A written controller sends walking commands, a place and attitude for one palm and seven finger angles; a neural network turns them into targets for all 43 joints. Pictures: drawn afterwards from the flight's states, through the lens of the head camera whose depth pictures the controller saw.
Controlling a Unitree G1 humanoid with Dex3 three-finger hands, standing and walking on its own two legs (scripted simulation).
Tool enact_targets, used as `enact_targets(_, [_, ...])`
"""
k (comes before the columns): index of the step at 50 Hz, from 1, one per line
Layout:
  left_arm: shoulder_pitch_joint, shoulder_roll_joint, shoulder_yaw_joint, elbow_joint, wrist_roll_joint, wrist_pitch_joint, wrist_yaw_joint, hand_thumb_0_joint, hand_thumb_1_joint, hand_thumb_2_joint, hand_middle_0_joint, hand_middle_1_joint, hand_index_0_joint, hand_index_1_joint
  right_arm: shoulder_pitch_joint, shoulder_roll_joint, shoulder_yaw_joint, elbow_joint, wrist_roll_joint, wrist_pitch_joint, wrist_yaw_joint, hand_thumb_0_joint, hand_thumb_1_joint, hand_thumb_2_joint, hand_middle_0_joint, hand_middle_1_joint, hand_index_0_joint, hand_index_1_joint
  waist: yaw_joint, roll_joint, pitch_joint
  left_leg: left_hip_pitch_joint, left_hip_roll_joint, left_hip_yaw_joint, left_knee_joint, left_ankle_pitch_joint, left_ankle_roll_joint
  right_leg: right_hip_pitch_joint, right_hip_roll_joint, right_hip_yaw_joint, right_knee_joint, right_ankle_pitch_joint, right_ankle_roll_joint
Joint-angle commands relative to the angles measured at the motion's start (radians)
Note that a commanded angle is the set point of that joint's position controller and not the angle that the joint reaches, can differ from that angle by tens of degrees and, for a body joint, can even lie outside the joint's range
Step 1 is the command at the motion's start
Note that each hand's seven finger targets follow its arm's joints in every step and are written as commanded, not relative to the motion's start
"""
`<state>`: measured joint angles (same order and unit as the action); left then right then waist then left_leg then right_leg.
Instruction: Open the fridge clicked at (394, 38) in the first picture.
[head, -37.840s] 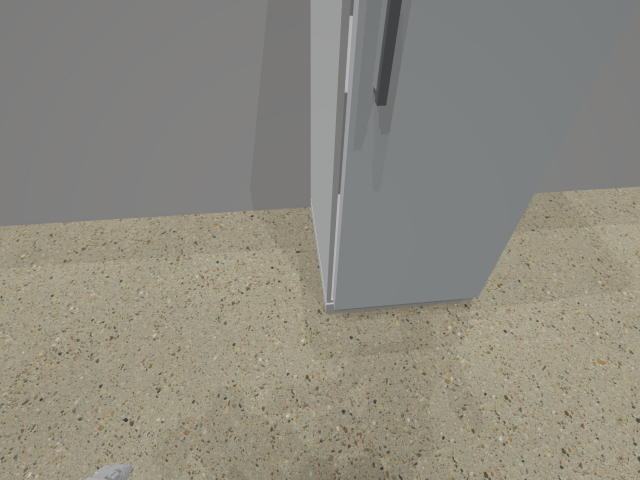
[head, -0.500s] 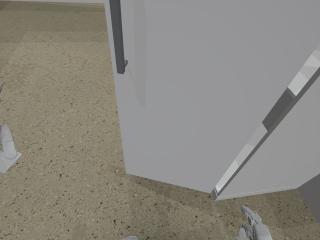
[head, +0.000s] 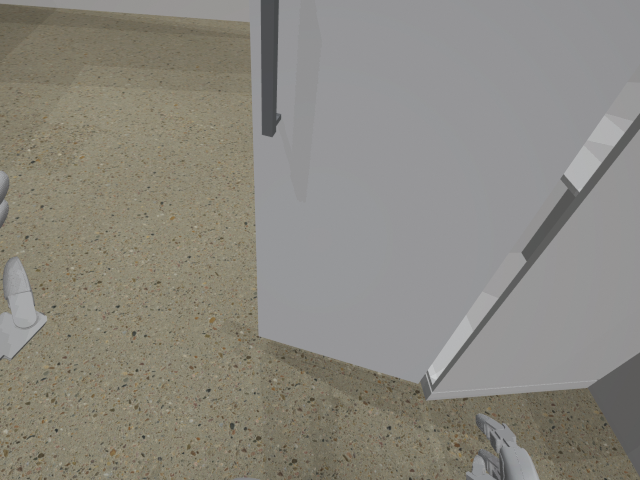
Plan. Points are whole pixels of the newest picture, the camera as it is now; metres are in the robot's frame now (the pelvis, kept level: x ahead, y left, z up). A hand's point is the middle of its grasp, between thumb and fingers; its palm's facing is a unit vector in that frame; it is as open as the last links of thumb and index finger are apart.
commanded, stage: step back with the hand held close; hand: left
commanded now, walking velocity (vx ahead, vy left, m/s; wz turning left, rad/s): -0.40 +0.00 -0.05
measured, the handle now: (274, 27) +0.63 +0.16 +0.28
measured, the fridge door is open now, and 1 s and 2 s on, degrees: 69 69 69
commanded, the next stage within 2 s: stop stepping back and stand still in 0.04 s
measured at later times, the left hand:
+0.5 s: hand out of the picture +0.13 +0.29 +0.16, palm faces +0.46 -0.81 -0.37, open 7.4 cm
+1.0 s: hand (15, 395) +0.14 +0.27 +0.14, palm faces +0.40 -0.82 -0.41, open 7.4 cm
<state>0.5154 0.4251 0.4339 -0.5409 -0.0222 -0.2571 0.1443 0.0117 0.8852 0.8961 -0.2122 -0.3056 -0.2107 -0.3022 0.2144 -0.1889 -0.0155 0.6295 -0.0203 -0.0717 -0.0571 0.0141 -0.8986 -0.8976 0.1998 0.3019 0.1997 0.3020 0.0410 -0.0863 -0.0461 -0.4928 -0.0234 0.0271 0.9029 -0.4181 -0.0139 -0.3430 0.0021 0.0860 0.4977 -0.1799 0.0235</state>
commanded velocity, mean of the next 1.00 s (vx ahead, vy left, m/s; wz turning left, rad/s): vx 0.04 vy -0.01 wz -0.01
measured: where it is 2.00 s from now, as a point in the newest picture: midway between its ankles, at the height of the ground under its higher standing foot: outside the picture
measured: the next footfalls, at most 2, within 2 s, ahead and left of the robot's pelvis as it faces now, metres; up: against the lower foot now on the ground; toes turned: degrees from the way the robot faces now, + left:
left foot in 0.06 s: -0.01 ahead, +0.12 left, +0.00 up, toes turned -1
right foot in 0.32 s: -0.08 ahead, -0.09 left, +0.00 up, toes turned -3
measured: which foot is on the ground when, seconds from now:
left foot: up 0.00-0.04, down 0.06-1.00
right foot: down 0.00-0.06, up 0.08-0.30, down 0.32-1.00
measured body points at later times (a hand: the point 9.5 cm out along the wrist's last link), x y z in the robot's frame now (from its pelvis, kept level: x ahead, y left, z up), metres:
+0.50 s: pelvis -0.08 +0.02 +0.00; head -0.11 +0.04 +0.45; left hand +0.10 +0.33 +0.18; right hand +0.04 -0.25 -0.08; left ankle -0.05 +0.12 -0.73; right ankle -0.10 -0.11 -0.74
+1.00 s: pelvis -0.07 +0.01 +0.00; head -0.08 +0.02 +0.45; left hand +0.11 +0.32 +0.17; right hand +0.08 -0.23 -0.08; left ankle -0.05 +0.12 -0.73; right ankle -0.12 -0.09 -0.73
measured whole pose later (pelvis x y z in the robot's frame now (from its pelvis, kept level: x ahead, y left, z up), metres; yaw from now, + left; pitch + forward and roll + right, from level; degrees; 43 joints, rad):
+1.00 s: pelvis -0.07 +0.01 +0.00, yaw -3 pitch +1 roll -1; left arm 0.52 0.37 0.37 -0.35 -0.04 -0.19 0.14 0.01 0.89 0.90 -0.21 -0.31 -0.21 -0.30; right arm 0.24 -0.20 0.01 0.66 -0.01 -0.12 -0.07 0.02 -0.90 -0.90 0.20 0.30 0.20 0.30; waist 0.01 0.01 -0.06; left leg -0.28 0.02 0.03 0.52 -0.25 0.02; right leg -0.16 0.05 -0.01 0.45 -0.30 -0.03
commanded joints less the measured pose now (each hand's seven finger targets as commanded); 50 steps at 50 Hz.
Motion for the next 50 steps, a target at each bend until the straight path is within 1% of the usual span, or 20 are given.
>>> enact_targets(1, [-0.149,0.162,0.054,-0.118,-0.004,-0.026,0.024,0.0,0.9,0.9,-0.2,-0.3,-0.2,-0.3,-0.095,-0.141,-0.019,-0.142,0.021,-0.056,-0.041,0.0,-0.9,-0.9,0.2,0.3,0.2,0.3,-0.059,0.125,0.053,0.16,0.048,-0.038,-0.573,0.181,0.007,-0.05,-0.092,0.04,0.046,0.217,-0.063])
enact_targets(2, [-0.189,0.166,0.056,-0.178,0.0,-0.042,0.023,0.0,0.9,0.9,-0.2,-0.3,-0.2,-0.3,-0.102,-0.176,-0.031,-0.163,0.021,-0.067,-0.049,0.0,-0.9,-0.9,0.2,0.3,0.2,0.3,-0.046,0.36,0.016,0.103,0.225,-0.221,-0.643,0.424,0.065,-0.001,0.012,-0.012,0.249,0.084,-0.018])
enact_targets(3, [-0.219,0.209,0.083,-0.229,0.012,-0.055,0.029,0.0,0.9,0.9,-0.2,-0.3,-0.2,-0.3,-0.106,-0.157,-0.044,-0.17,0.006,-0.087,-0.055,0.0,-0.9,-0.9,0.2,0.3,0.2,0.3,-0.037,0.445,-0.043,0.144,0.367,-0.341,-0.597,0.685,0.125,-0.054,0.036,-0.019,0.411,-0.232,-0.006])
enact_targets(4, [-0.165,0.206,0.12,-0.203,-0.005,-0.07,0.027,0.0,0.9,0.9,-0.2,-0.3,-0.2,-0.3,-0.056,-0.125,-0.054,-0.15,0.007,-0.107,-0.042,0.0,-0.9,-0.9,0.2,0.3,0.2,0.3,-0.019,0.343,-0.139,0.311,0.376,-0.261,-0.539,0.839,0.165,-0.138,0.049,0.008,0.504,-0.32,-0.019])
enact_targets(5, [-0.076,0.189,0.117,-0.164,-0.023,-0.076,0.014,0.0,0.9,0.9,-0.2,-0.3,-0.2,-0.3,-0.05,-0.139,-0.068,-0.145,0.019,-0.122,-0.026,0.0,-0.9,-0.9,0.2,0.3,0.2,0.3,-0.02,0.269,-0.201,0.329,0.372,-0.22,-0.523,0.774,0.174,-0.118,0.06,-0.004,0.551,-0.332,-0.014])
enact_targets(6, [-0.053,0.219,0.151,-0.257,-0.036,-0.068,0.009,0.0,0.9,0.9,-0.2,-0.3,-0.2,-0.3,-0.047,-0.152,-0.074,-0.164,0.008,-0.135,-0.02,0.0,-0.9,-0.9,0.2,0.3,0.2,0.3,-0.022,0.33,-0.226,0.317,0.382,-0.295,-0.528,0.756,0.201,-0.116,0.055,-0.01,0.555,-0.359,0.0])
enact_targets(9, [-0.025,0.179,0.125,-0.388,-0.028,-0.054,0.011,0.0,0.9,0.9,-0.2,-0.3,-0.2,-0.3,-0.044,-0.143,-0.068,-0.159,0.013,-0.153,0.006,0.0,-0.9,-0.9,0.2,0.3,0.2,0.3,-0.025,0.302,-0.201,0.321,0.325,-0.195,-0.486,0.715,0.168,-0.027,0.033,-0.061,0.351,-0.249,0.001])
enact_targets(11, [0.05,0.167,0.117,-0.355,-0.027,-0.03,0.015,0.0,0.9,0.9,-0.2,-0.3,-0.2,-0.3,-0.05,-0.15,-0.055,-0.168,0.023,-0.155,0.016,0.0,-0.9,-0.9,0.2,0.3,0.2,0.3,-0.03,0.326,-0.178,0.243,0.278,-0.147,-0.504,0.412,0.122,0.097,0.046,-0.105,0.165,-0.209,0.002])
enact_targets(14, [0.08,0.175,0.138,-0.204,-0.017,0.0,0.02,0.0,0.9,0.9,-0.2,-0.3,-0.2,-0.3,-0.058,-0.136,-0.035,-0.17,0.02,-0.13,0.003,0.0,-0.9,-0.9,0.2,0.3,0.2,0.3,-0.04,0.212,-0.053,0.022,0.147,-0.075,-0.506,-0.149,0.052,0.258,0.01,-0.096,-0.126,-0.19,-0.031])
enact_targets(16, [0.003,0.221,0.167,-0.103,-0.02,0.008,0.024,0.0,0.9,0.9,-0.2,-0.3,-0.2,-0.3,-0.071,-0.129,-0.03,-0.162,0.009,-0.101,-0.009,0.0,-0.9,-0.9,0.2,0.3,0.2,0.3,-0.049,-0.041,0.053,0.022,0.042,-0.016,-0.176,-0.056,-0.002,0.009,-0.244,0.297,-0.361,-0.486,-0.172])
enact_targets(17, [-0.061,0.239,0.174,-0.071,-0.026,0.007,0.033,0.0,0.9,0.9,-0.2,-0.3,-0.2,-0.3,-0.066,-0.134,-0.025,-0.136,0.007,-0.096,-0.015,0.0,-0.9,-0.9,0.2,0.3,0.2,0.3,-0.049,-0.084,0.075,0.044,0.054,-0.033,-0.063,0.027,0.0,-0.048,-0.33,0.327,-0.39,-0.403,-0.206])
enact_targets(19, [-0.089,0.179,0.113,0.016,-0.013,0.016,0.035,0.0,0.9,0.9,-0.2,-0.3,-0.2,-0.3,-0.051,-0.134,-0.032,-0.113,0.021,-0.099,-0.022,0.0,-0.9,-0.9,0.2,0.3,0.2,0.3,-0.051,-0.099,0.028,0.043,0.063,-0.059,-0.049,0.058,0.01,0.035,-0.283,0.264,-0.292,-0.275,-0.197])
enact_targets(23, [-0.124,0.108,0.013,0.022,-0.008,0.008,0.024,0.0,0.9,0.9,-0.2,-0.3,-0.2,-0.3,-0.083,-0.138,-0.019,-0.118,0.02,-0.101,-0.037,0.0,-0.9,-0.9,0.2,0.3,0.2,0.3,-0.06,0.053,0.061,0.26,0.044,-0.013,-0.413,0.113,0.036,-0.05,-0.155,0.042,-0.203,-0.289,-0.099])
enact_targets(27, [-0.155,0.163,0.038,-0.142,0.001,-0.026,0.024,0.0,0.9,0.9,-0.2,-0.3,-0.2,-0.3,-0.076,-0.181,-0.032,-0.15,0.02,-0.129,-0.041,0.0,-0.9,-0.9,0.2,0.3,0.2,0.3,-0.034,0.147,0.016,0.213,0.19,-0.245,-0.619,0.023,0.106,0.071,0.006,-0.052,0.001,-0.133,-0.028])
enact_targets(28, [-0.15,0.229,0.092,-0.174,0.001,-0.035,0.024,0.0,0.9,0.9,-0.2,-0.3,-0.2,-0.3,-0.075,-0.17,-0.023,-0.126,0.011,-0.136,-0.045,0.0,-0.9,-0.9,0.2,0.3,0.2,0.3,-0.045,0.271,-0.011,0.184,0.208,-0.3,-0.718,-0.177,0.108,0.08,0.022,-0.079,0.074,-0.206,-0.016])
enact_targets(30, [-0.166,0.195,0.08,-0.223,0.024,-0.041,0.026,0.0,0.9,0.9,-0.2,-0.3,-0.2,-0.3,-0.07,-0.151,-0.018,-0.139,-0.005,-0.145,-0.043,0.0,-0.9,-0.9,0.2,0.3,0.2,0.3,-0.042,0.355,0.051,0.096,0.251,-0.372,-0.795,-0.251,0.132,0.113,0.032,-0.1,0.172,-0.181,-0.015])
enact_targets(34, [-0.064,0.187,0.098,-0.196,0.017,-0.043,0.031,0.0,0.9,0.9,-0.2,-0.3,-0.2,-0.3,-0.05,-0.148,-0.019,-0.128,-0.001,-0.167,-0.025,0.0,-0.9,-0.9,0.2,0.3,0.2,0.3,-0.034,0.282,-0.016,0.175,0.188,-0.195,-0.618,0.11,0.089,0.212,0.02,-0.114,-0.055,-0.082,-0.027])
enact_targets(38, [0.012,0.166,0.121,-0.031,-0.005,-0.038,0.023,0.0,0.9,0.9,-0.2,-0.3,-0.2,-0.3,-0.037,-0.15,-0.026,-0.13,-0.005,-0.148,-0.02,0.0,-0.9,-0.9,0.2,0.3,0.2,0.3,-0.043,0.201,-0.034,0.153,0.109,-0.1,-0.493,0.178,0.045,0.217,-0.053,0.006,-0.122,0.041,-0.07])
enact_targets(42, [-0.025,0.133,0.072,0.009,-0.024,-0.017,0.015,0.0,0.9,0.9,-0.2,-0.3,-0.2,-0.3,-0.035,-0.142,-0.03,-0.123,0.018,-0.121,-0.013,0.0,-0.9,-0.9,0.2,0.3,0.2,0.3,-0.053,0.002,-0.074,0.24,0.078,-0.044,-0.361,0.299,0.029,0.154,-0.13,0.089,-0.15,0.198,-0.086])
enact_targets(50, [-0.118,0.166,0.062,-0.074,-0.012,-0.013,0.014,0.0,0.9,0.9,-0.2,-0.3,-0.2,-0.3,-0.091,-0.137,-0.016,-0.144,0.018,-0.101,-0.034,0.0,-0.9,-0.9,0.2,0.3,0.2,0.3,-0.036,0.098,-0.042,0.302,0.094,-0.064,-0.439,0.444,0.051,0.129,-0.063,0.013,-0.12,0.204,-0.037])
